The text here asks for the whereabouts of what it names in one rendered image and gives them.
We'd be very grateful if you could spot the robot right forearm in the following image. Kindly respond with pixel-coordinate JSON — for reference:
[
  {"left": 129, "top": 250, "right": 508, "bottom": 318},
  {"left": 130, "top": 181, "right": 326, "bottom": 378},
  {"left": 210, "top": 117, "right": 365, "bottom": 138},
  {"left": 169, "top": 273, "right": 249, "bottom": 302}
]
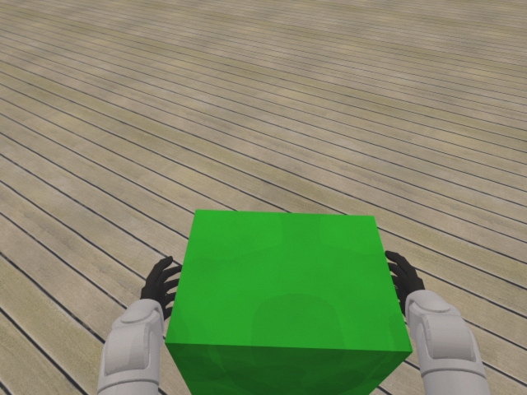
[{"left": 405, "top": 290, "right": 491, "bottom": 395}]

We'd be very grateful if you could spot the robot left forearm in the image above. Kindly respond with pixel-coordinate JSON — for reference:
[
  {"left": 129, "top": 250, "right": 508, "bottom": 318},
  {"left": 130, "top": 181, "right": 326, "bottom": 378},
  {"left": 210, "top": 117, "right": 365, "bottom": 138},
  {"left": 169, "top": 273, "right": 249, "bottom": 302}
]
[{"left": 96, "top": 299, "right": 164, "bottom": 395}]

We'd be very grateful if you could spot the robot right hand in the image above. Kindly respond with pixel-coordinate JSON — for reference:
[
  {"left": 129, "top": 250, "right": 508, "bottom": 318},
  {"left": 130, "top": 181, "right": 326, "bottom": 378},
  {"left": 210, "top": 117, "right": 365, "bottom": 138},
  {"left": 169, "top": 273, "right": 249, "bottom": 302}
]
[{"left": 385, "top": 250, "right": 425, "bottom": 318}]

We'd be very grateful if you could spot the carton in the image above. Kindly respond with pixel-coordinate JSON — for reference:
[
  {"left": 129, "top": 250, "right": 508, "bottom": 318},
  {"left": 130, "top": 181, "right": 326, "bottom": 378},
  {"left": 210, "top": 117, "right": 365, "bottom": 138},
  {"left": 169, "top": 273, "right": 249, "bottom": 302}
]
[{"left": 165, "top": 210, "right": 413, "bottom": 395}]

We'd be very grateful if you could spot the robot left hand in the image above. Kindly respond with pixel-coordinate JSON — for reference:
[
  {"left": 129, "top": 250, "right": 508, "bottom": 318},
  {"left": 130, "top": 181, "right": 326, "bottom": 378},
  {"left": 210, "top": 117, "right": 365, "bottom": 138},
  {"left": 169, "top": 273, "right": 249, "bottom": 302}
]
[{"left": 140, "top": 256, "right": 183, "bottom": 322}]

